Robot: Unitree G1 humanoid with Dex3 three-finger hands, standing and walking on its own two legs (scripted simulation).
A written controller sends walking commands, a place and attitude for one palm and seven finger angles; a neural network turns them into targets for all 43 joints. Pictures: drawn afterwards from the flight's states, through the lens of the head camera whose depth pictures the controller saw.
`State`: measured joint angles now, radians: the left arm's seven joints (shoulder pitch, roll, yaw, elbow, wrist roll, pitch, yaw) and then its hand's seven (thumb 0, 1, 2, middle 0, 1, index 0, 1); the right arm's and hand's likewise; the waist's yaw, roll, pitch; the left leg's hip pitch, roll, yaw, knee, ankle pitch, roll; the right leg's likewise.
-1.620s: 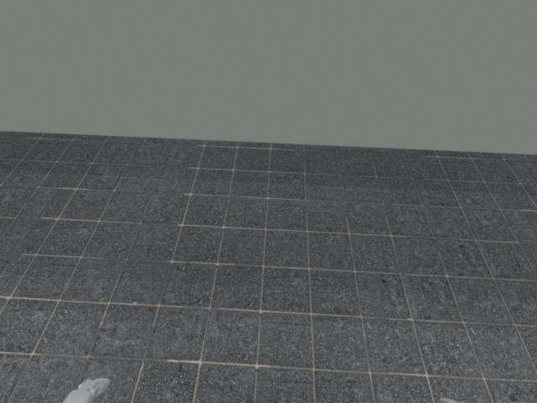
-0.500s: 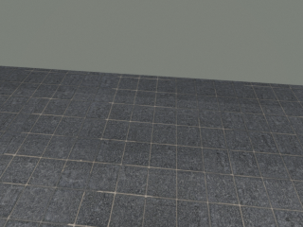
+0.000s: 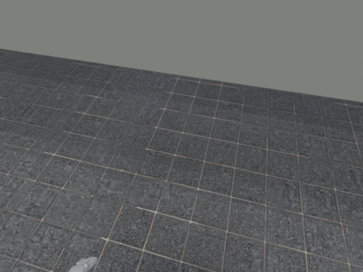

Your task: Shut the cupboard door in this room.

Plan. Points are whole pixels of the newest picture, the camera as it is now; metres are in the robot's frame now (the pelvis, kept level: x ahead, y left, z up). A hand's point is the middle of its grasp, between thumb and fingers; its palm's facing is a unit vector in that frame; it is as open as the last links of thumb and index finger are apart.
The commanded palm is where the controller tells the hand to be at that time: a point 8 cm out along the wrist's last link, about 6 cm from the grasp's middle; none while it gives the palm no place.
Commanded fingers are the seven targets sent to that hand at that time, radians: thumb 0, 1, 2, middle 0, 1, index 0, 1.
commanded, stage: turn or walk to find it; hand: left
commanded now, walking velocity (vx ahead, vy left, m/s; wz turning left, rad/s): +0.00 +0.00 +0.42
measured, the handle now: out of the picture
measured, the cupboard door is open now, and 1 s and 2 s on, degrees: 56 56 56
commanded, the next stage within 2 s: none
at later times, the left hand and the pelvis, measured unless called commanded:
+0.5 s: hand out of the picture -0.07 +0.22 -0.19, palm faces +0.30 -0.93 -0.22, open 7.4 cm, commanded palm none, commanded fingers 0.00 0.90 0.90 -0.20 -0.30 -0.20 -0.30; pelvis -0.03 +0.02 -0.01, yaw +15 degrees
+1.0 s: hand out of the picture -0.02 +0.22 -0.14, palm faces +0.42 -0.86 -0.28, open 7.4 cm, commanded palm none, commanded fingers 0.00 0.90 0.90 -0.20 -0.30 -0.20 -0.30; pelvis -0.05 -0.01 +0.00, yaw +25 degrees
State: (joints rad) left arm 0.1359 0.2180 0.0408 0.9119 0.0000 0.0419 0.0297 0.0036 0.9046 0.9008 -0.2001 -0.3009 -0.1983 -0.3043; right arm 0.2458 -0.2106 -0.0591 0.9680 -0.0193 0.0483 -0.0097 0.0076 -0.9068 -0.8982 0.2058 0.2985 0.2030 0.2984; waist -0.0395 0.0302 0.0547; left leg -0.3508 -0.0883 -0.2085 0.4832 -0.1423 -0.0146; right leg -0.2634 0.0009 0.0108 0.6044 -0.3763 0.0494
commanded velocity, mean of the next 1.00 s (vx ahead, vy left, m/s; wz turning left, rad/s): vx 0.00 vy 0.00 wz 0.42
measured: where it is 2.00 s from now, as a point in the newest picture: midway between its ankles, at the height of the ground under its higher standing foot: outside the picture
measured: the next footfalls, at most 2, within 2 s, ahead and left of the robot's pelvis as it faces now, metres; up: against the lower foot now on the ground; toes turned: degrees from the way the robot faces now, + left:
right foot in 0.02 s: +0.02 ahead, -0.12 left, +0.00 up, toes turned +1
left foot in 0.46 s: -0.03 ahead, +0.13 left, +0.00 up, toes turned +18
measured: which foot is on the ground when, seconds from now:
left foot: down 0.00-0.02, up 0.04-0.44, down 0.46-0.98, up 1.00-1.00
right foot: up 0.00-0.00, down 0.02-0.46, up 0.48-0.94, down 0.96-1.00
